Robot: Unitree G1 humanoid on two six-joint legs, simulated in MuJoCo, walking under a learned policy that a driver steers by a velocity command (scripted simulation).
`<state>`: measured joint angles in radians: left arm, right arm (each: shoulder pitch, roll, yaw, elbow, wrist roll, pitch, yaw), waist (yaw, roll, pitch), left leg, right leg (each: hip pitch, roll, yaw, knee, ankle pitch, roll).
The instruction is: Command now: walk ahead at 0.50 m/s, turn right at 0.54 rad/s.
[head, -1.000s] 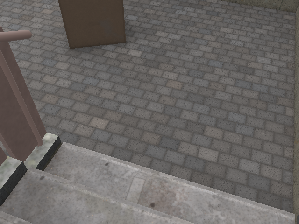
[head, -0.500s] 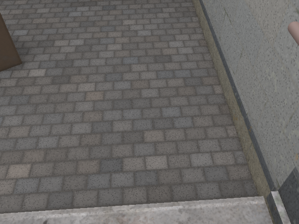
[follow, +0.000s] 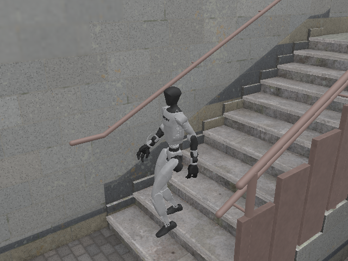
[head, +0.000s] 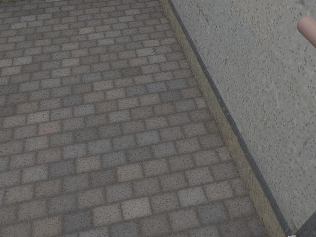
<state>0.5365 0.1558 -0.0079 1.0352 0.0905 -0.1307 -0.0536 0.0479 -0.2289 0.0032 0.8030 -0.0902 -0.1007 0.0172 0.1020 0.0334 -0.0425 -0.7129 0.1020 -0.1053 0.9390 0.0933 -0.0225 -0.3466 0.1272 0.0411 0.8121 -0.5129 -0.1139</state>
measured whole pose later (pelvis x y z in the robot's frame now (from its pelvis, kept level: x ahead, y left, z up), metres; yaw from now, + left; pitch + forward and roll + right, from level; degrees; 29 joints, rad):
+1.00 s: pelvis +0.57 +0.11 -0.28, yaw +5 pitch +4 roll -3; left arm 0.34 0.25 0.05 0.87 -0.01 -0.08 0.06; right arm 0.07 -0.27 -0.06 0.75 0.00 -0.06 0.05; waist 0.03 0.03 0.03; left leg -0.47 -0.04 -0.03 0.51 -0.10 0.08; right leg -0.47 -0.08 -0.04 1.71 -0.76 0.04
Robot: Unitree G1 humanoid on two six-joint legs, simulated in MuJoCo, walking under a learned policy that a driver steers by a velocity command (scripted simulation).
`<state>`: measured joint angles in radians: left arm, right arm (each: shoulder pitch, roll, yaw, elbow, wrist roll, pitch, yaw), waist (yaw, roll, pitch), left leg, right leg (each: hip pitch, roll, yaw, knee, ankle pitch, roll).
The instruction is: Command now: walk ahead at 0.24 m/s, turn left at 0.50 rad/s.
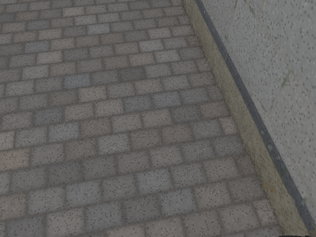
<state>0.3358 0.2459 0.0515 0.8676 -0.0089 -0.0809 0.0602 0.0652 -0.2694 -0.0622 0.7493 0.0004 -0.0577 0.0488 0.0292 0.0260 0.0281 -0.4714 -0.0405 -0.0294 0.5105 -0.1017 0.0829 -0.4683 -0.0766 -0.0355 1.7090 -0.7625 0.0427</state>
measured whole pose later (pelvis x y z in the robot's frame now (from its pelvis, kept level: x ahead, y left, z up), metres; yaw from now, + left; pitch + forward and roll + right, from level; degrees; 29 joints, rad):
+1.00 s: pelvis +0.15 +0.01 +0.00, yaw +18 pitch -1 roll +0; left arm 0.22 0.21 0.06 0.75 0.01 -0.02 0.01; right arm 0.20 -0.15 -0.04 0.72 0.01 0.03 -0.01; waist 0.02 0.00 0.02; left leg -0.20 -0.04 -0.05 0.58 -0.37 0.02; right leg -0.30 -0.04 0.06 0.56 -0.25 0.06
